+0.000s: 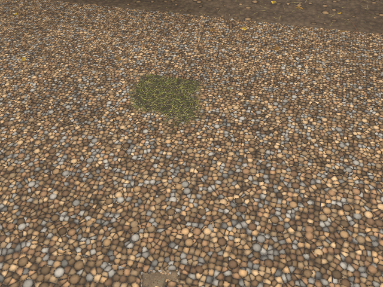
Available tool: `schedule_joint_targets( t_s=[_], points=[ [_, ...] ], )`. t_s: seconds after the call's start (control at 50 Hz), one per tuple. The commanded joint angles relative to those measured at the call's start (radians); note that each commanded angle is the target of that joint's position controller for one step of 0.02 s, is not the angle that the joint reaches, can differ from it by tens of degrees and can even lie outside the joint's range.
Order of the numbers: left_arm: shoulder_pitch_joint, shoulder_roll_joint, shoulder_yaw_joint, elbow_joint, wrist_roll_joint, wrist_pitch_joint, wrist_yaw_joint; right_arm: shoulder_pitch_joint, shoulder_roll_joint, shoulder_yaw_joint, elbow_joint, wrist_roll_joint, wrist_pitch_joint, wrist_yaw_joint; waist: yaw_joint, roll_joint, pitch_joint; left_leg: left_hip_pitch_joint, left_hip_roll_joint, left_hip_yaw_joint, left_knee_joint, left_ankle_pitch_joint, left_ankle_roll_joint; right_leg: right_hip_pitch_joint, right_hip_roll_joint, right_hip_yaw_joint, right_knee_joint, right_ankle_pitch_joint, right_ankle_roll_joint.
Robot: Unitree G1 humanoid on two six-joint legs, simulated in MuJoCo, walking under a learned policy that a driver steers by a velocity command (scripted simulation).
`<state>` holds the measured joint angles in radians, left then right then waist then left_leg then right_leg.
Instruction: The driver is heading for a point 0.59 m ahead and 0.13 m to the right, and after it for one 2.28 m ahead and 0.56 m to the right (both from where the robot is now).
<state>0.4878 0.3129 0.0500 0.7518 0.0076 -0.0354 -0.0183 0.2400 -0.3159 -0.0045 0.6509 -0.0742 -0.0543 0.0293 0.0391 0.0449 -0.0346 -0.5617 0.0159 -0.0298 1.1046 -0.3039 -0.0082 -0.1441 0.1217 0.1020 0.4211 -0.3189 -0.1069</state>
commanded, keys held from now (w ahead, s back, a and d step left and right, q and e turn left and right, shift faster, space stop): w+e+shift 0.42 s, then e+shift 0.24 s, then q+shift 0.34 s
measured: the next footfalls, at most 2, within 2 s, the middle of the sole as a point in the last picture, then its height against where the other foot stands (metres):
left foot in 0.22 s outside the picture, level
right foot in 0.70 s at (275, 258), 0.19 m lower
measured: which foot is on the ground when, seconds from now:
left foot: up 0.00-0.20, down 0.22-0.68, up 0.70-1.00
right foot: down 0.00-0.24, up 0.26-0.68, down 0.70-1.00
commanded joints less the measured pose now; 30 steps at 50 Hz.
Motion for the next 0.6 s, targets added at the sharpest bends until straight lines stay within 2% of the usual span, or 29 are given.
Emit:
schedule_joint_targets(
  t_s=[0.02,0.06,0.1,0.12,0.14,0.16,0.18,0.2,0.22,0.24,0.26,0.28,0.3,0.32,0.34,0.36,0.4,0.42,0.44,0.46,0.48,0.5,0.52,0.54,0.56,0.58,0.6],
  points=[
    [0.015,0.162,0.042,-0.033,-0.01,-0.017,0.013,-0.19,-0.087,-0.006,-0.132,0.008,0.005,0.007,0.005,-0.118,0.139,-0.248,0.017,0.033,-0.129,0.034,-0.035,0.04,-0.201,0.322,-0.25,0.129,-0.178],
    [0.02,0.17,0.047,-0.015,-0.014,-0.017,0.014,-0.267,-0.073,0.009,-0.154,0.022,0.004,0.013,0.022,-0.125,0.149,-0.17,-0.006,0.057,-0.289,0.138,-0.042,-0.011,-0.165,0.283,-0.244,0.289,-0.166],
    [0.04,0.183,0.053,0.011,-0.019,-0.024,0.014,-0.321,-0.065,0.02,-0.174,0.034,-0.001,0.013,0.048,-0.145,0.134,-0.055,-0.031,0.076,-0.414,0.263,-0.029,-0.031,-0.176,0.294,-0.258,0.454,-0.143],
    [0.041,0.188,0.055,0.02,-0.022,-0.027,0.014,-0.327,-0.074,0.018,-0.179,0.041,-0.004,0.011,0.05,-0.148,0.126,-0.008,-0.037,0.069,-0.443,0.299,-0.019,-0.015,-0.195,0.308,-0.254,0.528,-0.134],
    [0.03,0.21,0.059,0.022,-0.029,-0.027,0.016,-0.332,-0.098,0.009,-0.183,0.04,-0.008,0.011,0.047,-0.12,0.132,0.043,-0.05,0.063,-0.501,0.316,-0.01,-0.004,-0.2,0.319,-0.244,0.599,-0.118],
    [0.004,0.227,0.062,0.026,-0.028,-0.027,0.019,-0.296,-0.112,0.003,-0.175,0.042,-0.011,0.005,0.02,-0.116,0.111,0.14,-0.068,0.06,-0.545,0.298,-0.002,0.002,-0.201,0.317,-0.212,0.672,-0.098],
    [-0.027,0.252,0.068,0.027,-0.026,-0.029,0.019,-0.164,-0.12,-0.006,-0.135,0.035,-0.009,-0.001,-0.044,-0.136,0.024,0.352,-0.114,0.07,-0.48,0.261,0.009,-0.043,-0.192,0.287,-0.111,0.897,-0.075],
    [-0.071,0.279,0.073,0.016,-0.02,-0.032,0.015,0.035,-0.169,-0.03,-0.081,0.045,-0.009,-0.013,-0.154,-0.115,-0.075,0.573,-0.11,0.049,-0.452,0.151,0.018,-0.09,-0.169,0.261,0.113,0.981,-0.05],
    [-0.118,0.27,0.071,0.007,-0.015,-0.038,0.013,0.246,-0.212,-0.056,-0.036,0.042,-0.008,-0.033,-0.267,-0.088,-0.16,0.792,-0.029,-0.015,-0.449,0.029,0.044,-0.207,-0.137,0.243,0.373,0.892,-0.03],
    [-0.116,0.129,0.039,-0.01,0.007,-0.05,0.014,0.427,-0.288,-0.084,-0.018,0.023,-0.009,-0.061,-0.302,0.131,-0.297,0.979,0.235,-0.31,-0.522,-0.412,0.065,-0.317,-0.043,0.161,0.773,0.219,-0.013],
    [-0.006,0.058,0.013,-0.05,-0.037,-0.038,0.011,0.277,-0.293,-0.078,-0.051,0.009,-0.007,-0.062,-0.155,0.366,-0.378,0.973,0.443,-0.848,-0.767,-0.545,0.133,-0.502,0.025,0.079,0.998,-0.183,0.004],
    [-0.091,0.144,0.025,-0.019,-0.004,-0.024,0.012,0.141,-0.203,-0.071,-0.071,0.027,-0.002,-0.063,-0.142,0.173,-0.194,0.785,0.383,-0.79,-0.788,-0.446,0.159,-0.559,-0.058,0.056,0.986,-0.023,0.002],
    [-0.133,0.171,0.035,-0.016,0.01,-0.013,0.003,0.099,-0.146,-0.059,-0.068,0.029,-0.001,-0.056,-0.128,0.077,-0.107,0.661,0.365,-0.611,-0.758,-0.33,0.178,-0.525,-0.112,0.046,0.934,0.05,0.006],
    [-0.166,0.158,0.034,-0.012,0.02,0.001,-0.007,0.108,-0.117,-0.054,-0.041,0.023,-0.003,-0.048,-0.123,0.019,-0.033,0.554,0.335,-0.496,-0.774,-0.19,0.181,-0.496,-0.145,0.028,0.905,0.063,0.012],
    [-0.177,0.132,0.035,-0.011,0.025,0.019,-0.02,0.125,-0.118,-0.053,-0.016,0.035,-0.011,-0.046,-0.094,0.029,0.011,0.476,0.305,-0.395,-0.782,-0.093,0.179,-0.473,-0.174,0.033,0.881,0.07,0.016],
    [-0.183,0.109,0.032,-0.012,0.027,0.04,-0.031,0.124,-0.1,-0.051,0.01,0.042,-0.023,-0.034,-0.072,0.039,0.068,0.414,0.296,-0.318,-0.769,-0.008,0.189,-0.481,-0.198,0.042,0.84,0.066,0.026],
    [-0.252,0.088,0.027,-0.041,0.024,0.069,-0.042,0.133,-0.096,-0.054,0.042,0.065,-0.047,-0.017,-0.057,0.041,0.128,0.408,0.301,-0.205,-0.832,0.144,0.173,-0.534,-0.239,0.034,0.741,0.077,0.033],
    [-0.302,0.096,0.027,-0.065,0.026,0.075,-0.052,0.146,-0.116,-0.058,0.057,0.066,-0.051,-0.019,-0.065,0.037,0.137,0.436,0.308,-0.161,-0.864,0.21,0.17,-0.573,-0.24,0.013,0.699,0.084,0.029],
    [-0.342,0.083,0.017,-0.077,0.037,0.07,-0.057,0.19,-0.142,-0.07,0.095,0.066,-0.054,-0.028,-0.078,0.032,0.149,0.475,0.308,-0.077,-0.826,0.447,0.173,-0.603,-0.228,-0.038,0.69,0.116,0.031],
    [-0.339,0.085,0.023,-0.071,0.055,0.072,-0.055,0.21,-0.149,-0.074,0.118,0.059,-0.056,-0.034,-0.07,0.025,0.115,0.562,0.326,-0.021,-0.744,0.672,0.16,-0.645,-0.229,-0.033,0.725,0.183,0.018],
    [-0.343,0.091,0.028,-0.073,0.05,0.069,-0.058,0.219,-0.14,-0.069,0.131,0.052,-0.059,-0.034,-0.07,0.015,0.099,0.591,0.292,0.075,-0.703,0.749,0.136,-0.658,-0.205,-0.085,0.717,0.28,0.009],
    [-0.442,0.08,0.033,-0.111,0.033,0.044,-0.057,0.225,-0.062,-0.045,0.157,0.057,-0.077,-0.038,-0.064,0.013,0.162,0.573,0.211,0.132,-0.73,0.522,0.069,-0.718,-0.185,-0.087,0.568,0.398,0.005],
    [-0.517,0.057,0.023,-0.146,0.031,0.034,-0.065,0.232,-0.043,-0.035,0.173,0.052,-0.093,-0.044,-0.054,-0.018,0.196,0.434,0.17,0.207,-0.711,0.373,0.045,-0.608,-0.158,-0.155,0.421,0.623,0.012],
    [-0.521,0.02,0.01,-0.142,0.035,0.029,-0.082,0.235,-0.053,-0.034,0.18,0.051,-0.098,-0.051,-0.05,-0.038,0.167,0.377,0.149,0.253,-0.679,0.315,0.036,-0.478,-0.137,-0.205,0.355,0.805,0.005],
    [-0.239,-0.147,-0.097,-0.058,0.101,-0.02,-0.16,0.106,0.056,0.02,0.07,-0.131,-0.123,-0.054,-0.007,0.018,-0.008,0.221,0.028,0.377,-0.726,0.142,0.032,-0.135,-0.22,-0.061,0.377,0.993,0.013],
    [-0.177,-0.058,-0.059,-0.029,0.065,-0.039,-0.178,0.004,-0.035,-0.009,0.053,-0.125,-0.118,-0.057,0.039,-0.026,0.061,0.064,0.02,0.377,-0.711,0.166,0.032,0.04,-0.14,-0.111,0.454,0.961,0.05],
    [-0.165,0.078,-0.016,-0.034,0.043,-0.05,-0.166,0.005,-0.106,-0.02,0.045,-0.096,-0.123,-0.064,0.044,-0.083,0.078,0.049,-0.008,0.405,-0.653,0.284,-0.009,0.107,-0.094,-0.188,0.461,0.858,0.082]
  ],
)
Over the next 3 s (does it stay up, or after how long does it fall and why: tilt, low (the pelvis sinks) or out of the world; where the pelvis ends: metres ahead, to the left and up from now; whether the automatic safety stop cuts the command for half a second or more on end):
stays up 1.04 -0.24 -0.20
